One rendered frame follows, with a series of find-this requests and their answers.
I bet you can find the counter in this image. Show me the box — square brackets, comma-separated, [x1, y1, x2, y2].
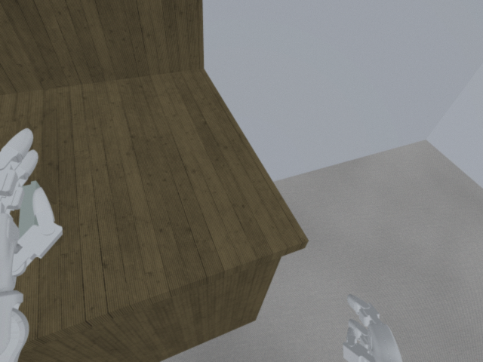
[0, 0, 309, 362]

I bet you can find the robot left forearm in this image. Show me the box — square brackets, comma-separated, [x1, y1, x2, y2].
[0, 290, 29, 362]

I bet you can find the left robot hand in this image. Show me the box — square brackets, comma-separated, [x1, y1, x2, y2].
[0, 128, 63, 292]

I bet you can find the right robot hand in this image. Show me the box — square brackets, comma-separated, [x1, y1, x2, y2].
[343, 294, 402, 362]

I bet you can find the tap lever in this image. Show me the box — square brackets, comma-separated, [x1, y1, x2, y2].
[18, 181, 40, 239]

